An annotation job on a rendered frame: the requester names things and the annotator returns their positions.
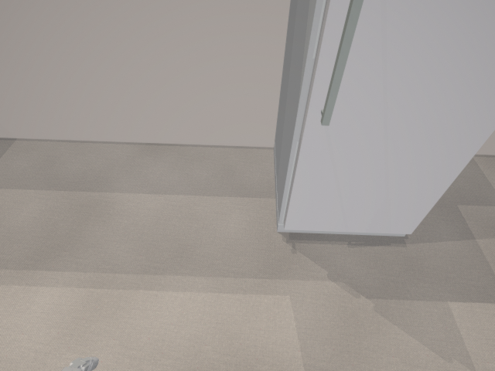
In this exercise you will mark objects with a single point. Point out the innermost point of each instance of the fridge door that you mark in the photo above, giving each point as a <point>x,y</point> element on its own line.
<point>415,104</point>

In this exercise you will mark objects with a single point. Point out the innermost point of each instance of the handle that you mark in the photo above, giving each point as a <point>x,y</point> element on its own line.
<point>341,59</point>

